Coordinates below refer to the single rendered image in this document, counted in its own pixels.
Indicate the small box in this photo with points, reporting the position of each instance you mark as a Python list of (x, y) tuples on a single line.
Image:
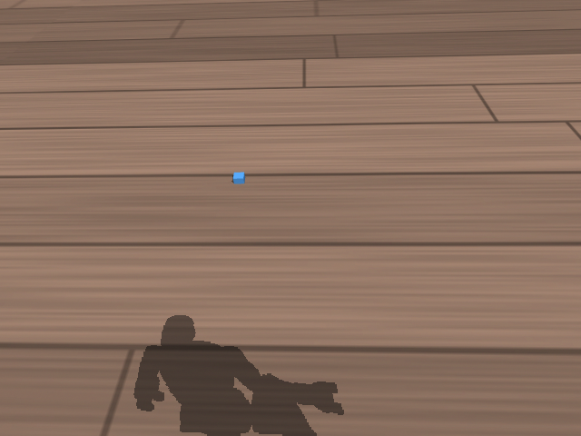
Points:
[(238, 178)]

